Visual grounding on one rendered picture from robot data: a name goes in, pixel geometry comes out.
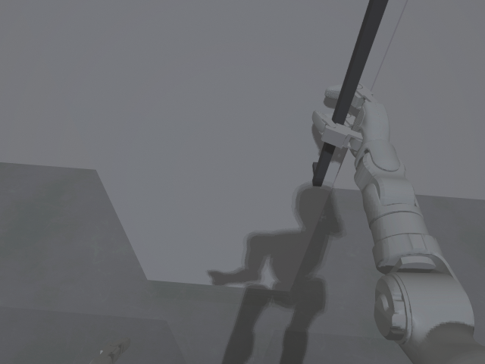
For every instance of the robot left hand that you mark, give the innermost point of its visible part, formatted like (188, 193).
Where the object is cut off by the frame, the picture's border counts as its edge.
(110, 353)

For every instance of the right robot upper arm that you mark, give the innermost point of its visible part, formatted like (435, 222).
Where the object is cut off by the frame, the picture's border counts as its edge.
(428, 316)

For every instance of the robot right forearm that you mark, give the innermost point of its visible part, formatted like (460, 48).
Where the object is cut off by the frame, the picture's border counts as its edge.
(401, 239)

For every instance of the fridge door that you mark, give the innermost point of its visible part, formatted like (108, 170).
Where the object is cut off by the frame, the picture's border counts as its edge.
(197, 115)

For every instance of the handle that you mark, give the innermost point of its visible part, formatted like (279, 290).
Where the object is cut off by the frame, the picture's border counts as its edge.
(368, 31)

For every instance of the robot right hand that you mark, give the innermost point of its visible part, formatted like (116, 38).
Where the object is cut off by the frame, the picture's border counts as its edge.
(372, 122)

